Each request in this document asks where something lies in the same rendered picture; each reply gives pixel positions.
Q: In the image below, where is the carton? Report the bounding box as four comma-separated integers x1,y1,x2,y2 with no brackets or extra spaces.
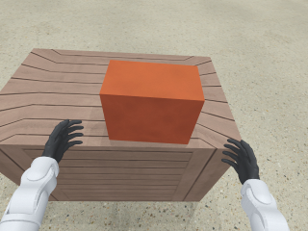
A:
99,60,205,144

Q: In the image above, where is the robot right forearm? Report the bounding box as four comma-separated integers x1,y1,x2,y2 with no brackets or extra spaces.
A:
240,179,290,231

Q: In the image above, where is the robot left forearm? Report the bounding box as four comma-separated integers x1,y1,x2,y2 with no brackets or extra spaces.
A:
0,156,60,231

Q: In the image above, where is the left robot hand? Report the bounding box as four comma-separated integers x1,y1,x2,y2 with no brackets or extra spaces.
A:
41,119,84,163

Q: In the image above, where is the right robot hand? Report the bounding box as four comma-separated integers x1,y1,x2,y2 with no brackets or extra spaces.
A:
221,139,260,185

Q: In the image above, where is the pedestal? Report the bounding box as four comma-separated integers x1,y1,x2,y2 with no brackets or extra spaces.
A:
0,48,242,202

